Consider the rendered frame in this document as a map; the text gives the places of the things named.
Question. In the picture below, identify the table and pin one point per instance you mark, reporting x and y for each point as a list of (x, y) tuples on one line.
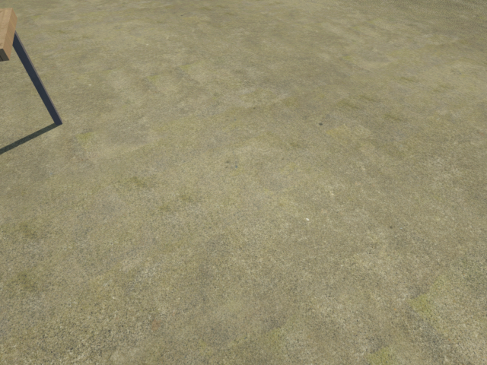
[(9, 38)]

